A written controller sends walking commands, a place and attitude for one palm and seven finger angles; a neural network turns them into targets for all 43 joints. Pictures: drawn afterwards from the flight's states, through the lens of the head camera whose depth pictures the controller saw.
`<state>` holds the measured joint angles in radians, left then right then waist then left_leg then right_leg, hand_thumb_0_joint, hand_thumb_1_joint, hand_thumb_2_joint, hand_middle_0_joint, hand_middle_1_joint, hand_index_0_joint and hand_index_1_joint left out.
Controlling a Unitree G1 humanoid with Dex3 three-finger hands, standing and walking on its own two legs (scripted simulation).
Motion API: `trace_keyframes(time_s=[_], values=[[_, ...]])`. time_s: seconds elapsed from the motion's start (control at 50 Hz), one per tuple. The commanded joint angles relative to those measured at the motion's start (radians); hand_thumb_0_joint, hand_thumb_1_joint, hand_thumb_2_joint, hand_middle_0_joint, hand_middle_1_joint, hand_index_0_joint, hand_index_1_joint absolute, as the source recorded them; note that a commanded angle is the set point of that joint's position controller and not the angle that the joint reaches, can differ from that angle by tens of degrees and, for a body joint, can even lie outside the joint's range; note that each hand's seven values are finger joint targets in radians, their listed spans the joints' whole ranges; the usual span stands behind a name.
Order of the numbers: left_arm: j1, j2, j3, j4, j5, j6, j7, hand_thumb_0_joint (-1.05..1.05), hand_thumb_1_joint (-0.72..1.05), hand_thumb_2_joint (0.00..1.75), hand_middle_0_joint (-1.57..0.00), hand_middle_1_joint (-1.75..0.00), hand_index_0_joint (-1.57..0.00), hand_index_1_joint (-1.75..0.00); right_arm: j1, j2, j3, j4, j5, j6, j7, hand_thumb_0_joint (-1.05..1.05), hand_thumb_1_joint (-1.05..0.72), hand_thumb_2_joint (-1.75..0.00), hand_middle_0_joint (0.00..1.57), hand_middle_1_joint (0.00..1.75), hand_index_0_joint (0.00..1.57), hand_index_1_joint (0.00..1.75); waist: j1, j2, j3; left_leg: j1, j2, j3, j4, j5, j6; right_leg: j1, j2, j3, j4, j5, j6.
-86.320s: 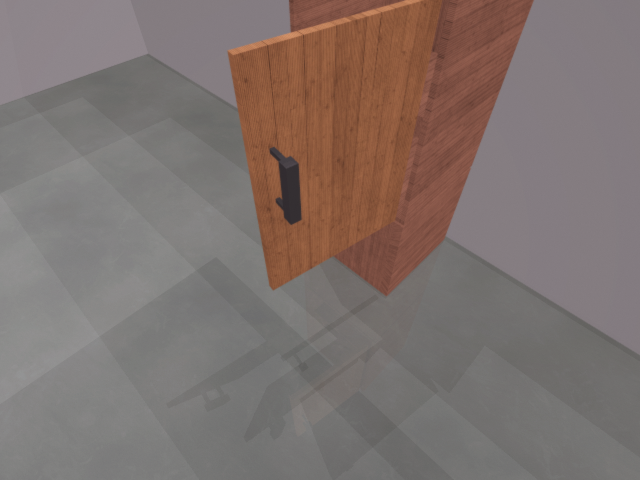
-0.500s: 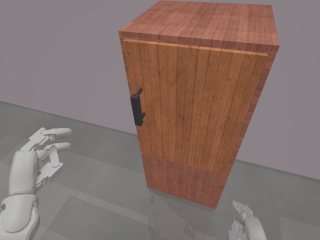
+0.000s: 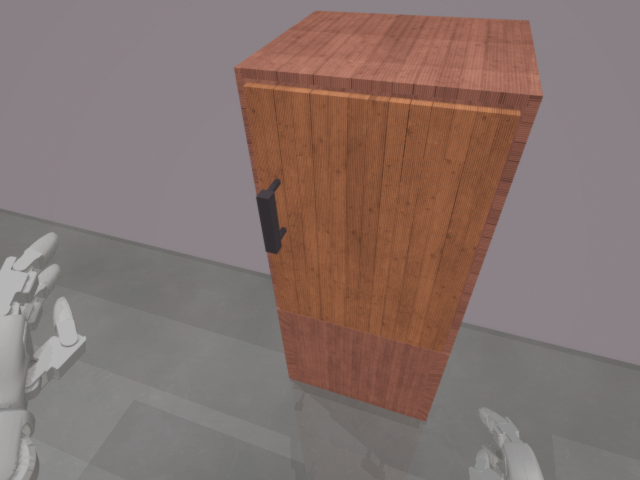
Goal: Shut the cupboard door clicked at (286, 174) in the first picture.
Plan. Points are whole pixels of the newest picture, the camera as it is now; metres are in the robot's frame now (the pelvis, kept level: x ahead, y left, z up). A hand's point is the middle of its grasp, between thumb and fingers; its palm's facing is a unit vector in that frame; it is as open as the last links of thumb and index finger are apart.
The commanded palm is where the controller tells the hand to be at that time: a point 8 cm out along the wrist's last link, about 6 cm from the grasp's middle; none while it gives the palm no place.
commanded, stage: step back with the hand held close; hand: left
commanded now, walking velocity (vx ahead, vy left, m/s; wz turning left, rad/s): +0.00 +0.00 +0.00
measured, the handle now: (274, 216) +0.58 +0.17 +0.00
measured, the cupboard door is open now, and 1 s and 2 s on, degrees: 0 0 0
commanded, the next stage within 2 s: stop stepping back and stand still in 1.54 s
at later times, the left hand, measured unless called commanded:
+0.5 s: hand (47, 352) +0.18 +0.29 +0.16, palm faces +0.40 -0.77 -0.49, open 7.4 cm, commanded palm +0.11 +0.32 +0.17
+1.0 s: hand out of the picture +0.10 +0.28 +0.16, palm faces +0.49 -0.75 -0.44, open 7.4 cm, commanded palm +0.03 +0.32 +0.17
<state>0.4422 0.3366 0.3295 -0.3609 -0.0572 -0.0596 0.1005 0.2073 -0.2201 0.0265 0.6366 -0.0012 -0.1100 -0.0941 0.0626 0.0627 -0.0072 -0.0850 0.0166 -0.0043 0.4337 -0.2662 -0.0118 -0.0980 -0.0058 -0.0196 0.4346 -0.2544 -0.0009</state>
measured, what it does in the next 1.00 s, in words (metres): shifts its weight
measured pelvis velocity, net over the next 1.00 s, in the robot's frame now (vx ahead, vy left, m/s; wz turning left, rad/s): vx -0.10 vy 0.01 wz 0.03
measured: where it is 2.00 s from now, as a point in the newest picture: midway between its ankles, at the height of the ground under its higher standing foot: outside the picture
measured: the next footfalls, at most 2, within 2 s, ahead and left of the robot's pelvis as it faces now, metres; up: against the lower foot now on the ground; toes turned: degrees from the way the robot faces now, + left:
right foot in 1.28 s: -0.09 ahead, -0.11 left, +0.00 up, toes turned +12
right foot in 1.78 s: -0.27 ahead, -0.08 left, +0.00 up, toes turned +3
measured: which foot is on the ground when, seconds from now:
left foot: down 0.00-1.00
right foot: down 0.00-1.00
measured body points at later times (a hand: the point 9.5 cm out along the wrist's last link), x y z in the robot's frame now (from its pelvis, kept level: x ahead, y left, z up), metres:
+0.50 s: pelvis -0.03 +0.03 +0.00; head -0.03 +0.01 +0.45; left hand +0.15 +0.33 +0.18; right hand +0.14 -0.22 -0.09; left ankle -0.01 +0.13 -0.74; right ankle -0.01 -0.12 -0.74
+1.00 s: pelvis -0.10 +0.01 -0.02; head -0.10 +0.02 +0.43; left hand +0.06 +0.32 +0.19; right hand +0.06 -0.23 -0.10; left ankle -0.02 +0.13 -0.74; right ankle -0.01 -0.12 -0.74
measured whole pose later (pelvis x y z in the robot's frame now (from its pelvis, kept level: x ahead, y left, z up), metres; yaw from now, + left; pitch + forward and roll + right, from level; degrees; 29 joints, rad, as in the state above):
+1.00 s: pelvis -0.10 +0.01 -0.02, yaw +1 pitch -1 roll -2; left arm 0.50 0.40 0.43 -0.46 -0.01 -0.26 0.16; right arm 0.27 -0.22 0.00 0.59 -0.01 -0.09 -0.08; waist 0.00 0.00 -0.02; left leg -0.45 0.02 -0.01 0.68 -0.29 0.03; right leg -0.41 0.00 -0.01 0.58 -0.17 0.01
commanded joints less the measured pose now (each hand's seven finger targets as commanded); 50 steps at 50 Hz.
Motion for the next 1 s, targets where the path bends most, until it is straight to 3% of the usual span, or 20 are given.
trace_keyframes(time_s=[0.0, 0.1, 0.12, 0.14, 0.16, 0.2, 0.28, 0.34, 0.38, 0.48, 0.56, 0.58, 0.64, 0.66, 0.68, 0.82, 0.86, 0.88, 0.96, 0.98], values=[[-0.097, 0.194, 0.138, -0.193, -0.008, -0.071, 0.017, 0.00, 0.90, 0.90, -0.20, -0.30, -0.20, -0.30, -0.143, -0.090, -0.035, -0.162, 0.007, -0.057, -0.005, 0.00, -0.90, -0.90, 0.20, 0.30, 0.20, 0.30, 0.006, 0.001, -0.001, -0.056, -0.006, 0.031, -0.081, 0.169, 0.033, -0.006, -0.006, -0.013, -0.086, 0.123, -0.004], [-0.096, 0.183, 0.125, -0.194, -0.009, -0.075, 0.013, 0.00, 0.90, 0.90, -0.20, -0.30, -0.20, -0.30, -0.145, -0.092, -0.039, -0.162, 0.008, -0.055, -0.003, 0.00, -0.90, -0.90, 0.20, 0.30, 0.20, 0.30, 0.002, -0.006, -0.008, -0.044, -0.005, 0.034, -0.081, 0.164, 0.036, -0.012, -0.005, -0.010, -0.093, 0.114, -0.002], [-0.186, 0.274, 0.215, -0.235, -0.002, -0.114, 0.026, 0.00, 0.90, 0.90, -0.20, -0.30, -0.20, -0.30, -0.129, -0.127, -0.053, -0.190, 0.016, -0.035, 0.005, 0.00, -0.90, -0.90, 0.20, 0.30, 0.20, 0.30, -0.040, 0.002, 0.018, -0.127, 0.012, 0.016, -0.015, 0.089, 0.051, -0.095, -0.064, 0.094, -0.147, 0.116, -0.015], [-0.094, 0.226, 0.177, -0.162, -0.004, -0.121, 0.025, 0.00, 0.90, 0.90, -0.20, -0.30, -0.20, -0.30, -0.121, -0.116, -0.054, -0.174, 0.012, -0.023, 0.006, 0.00, -0.90, -0.90, 0.20, 0.30, 0.20, 0.30, -0.046, -0.060, -0.002, -0.117, 0.001, 0.006, 0.023, 0.074, 0.051, -0.119, -0.097, 0.112, -0.169, 0.090, -0.026], [-0.079, 0.231, 0.177, -0.171, 0.001, -0.131, 0.025, 0.00, 0.90, 0.90, -0.20, -0.30, -0.20, -0.30, -0.123, -0.115, -0.058, -0.175, 0.010, -0.013, 0.006, 0.00, -0.90, -0.90, 0.20, 0.30, 0.20, 0.30, -0.045, -0.089, 0.005, -0.123, -0.004, 0.003, 0.047, 0.082, 0.049, -0.145, -0.113, 0.124, -0.180, 0.105, -0.036], [-0.028, 0.215, 0.160, -0.174, 0.003, -0.146, 0.029, 0.00, 0.90, 0.90, -0.20, -0.30, -0.20, -0.30, -0.112, -0.114, -0.064, -0.173, 0.010, 0.004, 0.010, 0.00, -0.90, -0.90, 0.20, 0.30, 0.20, 0.30, -0.052, -0.100, -0.051, -0.129, 0.000, 0.000, 0.067, 0.106, 0.044, -0.133, -0.138, 0.117, -0.148, 0.131, -0.047], [0.016, 0.243, 0.188, -0.236, 0.001, -0.161, 0.044, 0.00, 0.90, 0.90, -0.20, -0.30, -0.20, -0.30, -0.116, -0.127, -0.072, -0.194, 0.011, 0.026, -0.001, 0.00, -0.90, -0.90, 0.20, 0.30, 0.20, 0.30, -0.054, 0.001, -0.128, -0.118, 0.031, -0.019, 0.002, 0.280, 0.040, -0.081, -0.088, 0.048, -0.033, 0.290, -0.019], [0.021, 0.261, 0.207, -0.266, -0.003, -0.157, 0.050, 0.00, 0.90, 0.90, -0.20, -0.30, -0.20, -0.30, -0.113, -0.134, -0.077, -0.219, 0.013, 0.047, -0.010, 0.00, -0.90, -0.90, 0.20, 0.30, 0.20, 0.30, -0.050, 0.012, -0.168, -0.142, 0.057, -0.034, -0.020, 0.424, 0.037, -0.020, -0.049, 0.021, 0.050, 0.398, 0.001], [0.040, 0.262, 0.211, -0.270, -0.004, -0.154, 0.051, 0.00, 0.90, 0.90, -0.20, -0.30, -0.20, -0.30, -0.109, -0.133, -0.078, -0.228, 0.013, 0.055, -0.012, 0.00, -0.90, -0.90, 0.20, 0.30, 0.20, 0.30, -0.049, 0.019, -0.176, -0.171, 0.066, -0.040, -0.028, 0.430, 0.036, 0.002, -0.043, 0.021, 0.073, 0.408, 0.004], [0.075, 0.250, 0.208, -0.265, -0.001, -0.153, 0.056, 0.00, 0.90, 0.90, -0.20, -0.30, -0.20, -0.30, -0.099, -0.136, -0.080, -0.242, 0.016, 0.067, -0.012, 0.00, -0.90, -0.90, 0.20, 0.30, 0.20, 0.30, -0.054, 0.009, -0.144, -0.300, 0.074, -0.047, -0.055, 0.242, 0.050, 0.024, -0.039, 0.037, 0.087, 0.340, 0.010], [0.068, 0.281, 0.242, -0.275, 0.010, -0.171, 0.062, 0.00, 0.90, 0.90, -0.20, -0.30, -0.20, -0.30, -0.099, -0.148, -0.085, -0.244, 0.014, 0.058, -0.011, 0.00, -0.90, -0.90, 0.20, 0.30, 0.20, 0.30, -0.055, 0.022, -0.108, -0.449, 0.080, -0.066, -0.095, -0.026, 0.074, 0.054, -0.026, 0.055, 0.094, 0.233, 0.017], [0.067, 0.250, 0.217, -0.270, 0.010, -0.177, 0.062, 0.00, 0.90, 0.90, -0.20, -0.30, -0.20, -0.30, -0.089, -0.137, -0.079, -0.245, 0.018, 0.055, -0.010, 0.00, -0.90, -0.90, 0.20, 0.30, 0.20, 0.30, -0.061, 0.012, -0.090, -0.485, 0.078, -0.069, -0.096, -0.089, 0.077, 0.053, -0.030, 0.056, 0.097, 0.206, 0.016], [0.056, 0.253, 0.225, -0.274, 0.020, -0.197, 0.067, 0.00, 0.90, 0.90, -0.20, -0.30, -0.20, -0.30, -0.077, -0.141, -0.081, -0.245, 0.017, 0.040, -0.008, 0.00, -0.90, -0.90, 0.20, 0.30, 0.20, 0.30, -0.064, 0.017, -0.066, -0.578, 0.077, -0.081, -0.100, -0.260, 0.092, 0.057, -0.025, 0.076, 0.096, 0.118, 0.014], [0.038, 0.282, 0.248, -0.286, 0.026, -0.206, 0.068, 0.00, 0.90, 0.90, -0.20, -0.30, -0.20, -0.30, -0.080, -0.150, -0.084, -0.240, 0.012, 0.033, -0.010, 0.00, -0.90, -0.90, 0.20, 0.30, 0.20, 0.30, -0.064, 0.020, -0.064, -0.580, 0.075, -0.084, -0.097, -0.279, 0.093, 0.045, -0.021, 0.083, 0.085, 0.096, 0.014], [0.035, 0.252, 0.222, -0.288, 0.026, -0.212, 0.068, 0.00, 0.90, 0.90, -0.20, -0.30, -0.20, -0.30, -0.073, -0.139, -0.078, -0.241, 0.016, 0.026, -0.009, 0.00, -0.90, -0.90, 0.20, 0.30, 0.20, 0.30, -0.068, 0.010, -0.061, -0.587, 0.075, -0.088, -0.093, -0.295, 0.093, 0.037, -0.025, 0.079, 0.087, 0.064, 0.013], [-0.018, 0.247, 0.220, -0.305, 0.046, -0.246, 0.079, 0.00, 0.90, 0.90, -0.20, -0.30, -0.20, -0.30, -0.053, -0.151, -0.081, -0.220, 0.007, -0.022, -0.009, 0.00, -0.90, -0.90, 0.20, 0.30, 0.20, 0.30, -0.069, 0.073, -0.049, -0.690, 0.100, -0.122, -0.116, -0.415, 0.109, 0.061, 0.011, 0.078, 0.150, -0.012, 0.018], [-0.008, 0.281, 0.251, -0.307, 0.050, -0.254, 0.080, 0.00, 0.90, 0.90, -0.20, -0.30, -0.20, -0.30, -0.053, -0.155, -0.086, -0.216, 0.003, -0.033, -0.008, 0.00, -0.90, -0.90, 0.20, 0.30, 0.20, 0.30, -0.065, 0.062, -0.055, -0.682, 0.090, -0.115, -0.085, -0.413, 0.108, 0.051, 0.008, 0.105, 0.134, -0.008, 0.013], [-0.004, 0.248, 0.223, -0.312, 0.046, -0.258, 0.078, 0.00, 0.90, 0.90, -0.20, -0.30, -0.20, -0.30, -0.046, -0.140, -0.081, -0.216, 0.006, -0.037, -0.005, 0.00, -0.90, -0.90, 0.20, 0.30, 0.20, 0.30, -0.069, 0.039, -0.058, -0.661, 0.077, -0.101, -0.054, -0.392, 0.100, 0.024, -0.008, 0.114, 0.117, -0.019, 0.006], [-0.008, 0.292, 0.250, -0.299, 0.036, -0.262, 0.086, 0.00, 0.90, 0.90, -0.20, -0.30, -0.20, -0.30, -0.038, -0.137, -0.087, -0.192, -0.007, -0.034, 0.008, 0.00, -0.90, -0.90, 0.20, 0.30, 0.20, 0.30, -0.071, -0.082, -0.034, -0.524, 0.007, -0.042, 0.115, -0.278, 0.053, -0.190, -0.102, 0.238, -0.068, -0.166, -0.045], [-0.005, 0.264, 0.216, -0.300, 0.029, -0.262, 0.086, 0.00, 0.90, 0.90, -0.20, -0.30, -0.20, -0.30, -0.036, -0.118, -0.079, -0.187, -0.003, -0.030, 0.014, 0.00, -0.90, -0.90, 0.20, 0.30, 0.20, 0.30, -0.076, -0.117, -0.042, -0.458, -0.004, -0.032, 0.153, -0.227, 0.040, -0.252, -0.133, 0.235, -0.108, -0.203, -0.056]])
